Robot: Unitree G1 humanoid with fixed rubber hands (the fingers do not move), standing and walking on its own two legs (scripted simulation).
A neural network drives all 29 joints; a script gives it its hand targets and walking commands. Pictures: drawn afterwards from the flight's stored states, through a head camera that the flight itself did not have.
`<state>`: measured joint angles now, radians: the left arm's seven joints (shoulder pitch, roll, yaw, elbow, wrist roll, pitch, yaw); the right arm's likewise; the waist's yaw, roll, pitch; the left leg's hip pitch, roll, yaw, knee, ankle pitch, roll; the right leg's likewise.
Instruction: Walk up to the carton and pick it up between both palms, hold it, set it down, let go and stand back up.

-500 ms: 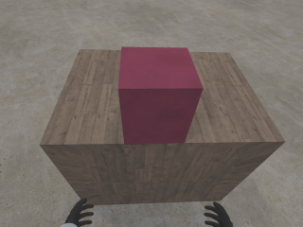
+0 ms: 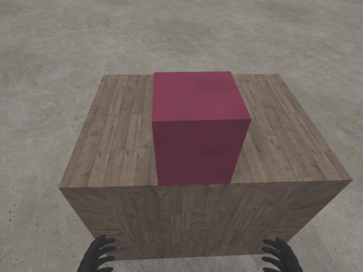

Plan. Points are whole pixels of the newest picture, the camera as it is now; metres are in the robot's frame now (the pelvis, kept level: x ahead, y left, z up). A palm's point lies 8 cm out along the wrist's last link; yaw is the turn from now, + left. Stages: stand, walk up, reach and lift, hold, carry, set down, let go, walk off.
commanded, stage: reach and lift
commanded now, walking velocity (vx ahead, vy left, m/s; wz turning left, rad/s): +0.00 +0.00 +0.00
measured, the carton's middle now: (193, 130) +0.49 +0.01 +0.05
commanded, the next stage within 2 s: none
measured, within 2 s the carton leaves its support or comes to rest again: neither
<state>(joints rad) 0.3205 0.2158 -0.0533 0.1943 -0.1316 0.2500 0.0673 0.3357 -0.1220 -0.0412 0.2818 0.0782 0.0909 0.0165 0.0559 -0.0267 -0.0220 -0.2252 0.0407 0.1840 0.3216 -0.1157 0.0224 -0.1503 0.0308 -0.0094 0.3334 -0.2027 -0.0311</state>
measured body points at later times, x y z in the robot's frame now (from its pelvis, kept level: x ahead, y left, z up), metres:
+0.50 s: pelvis +0.02 -0.02 +0.00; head +0.03 -0.01 +0.45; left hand +0.22 +0.21 +0.00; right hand +0.25 -0.21 +0.00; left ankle +0.04 +0.10 -0.75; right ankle -0.02 -0.10 -0.75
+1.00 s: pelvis +0.02 -0.02 +0.00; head +0.02 -0.01 +0.45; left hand +0.29 +0.21 +0.04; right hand +0.32 -0.20 +0.04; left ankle +0.04 +0.10 -0.75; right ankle -0.02 -0.10 -0.75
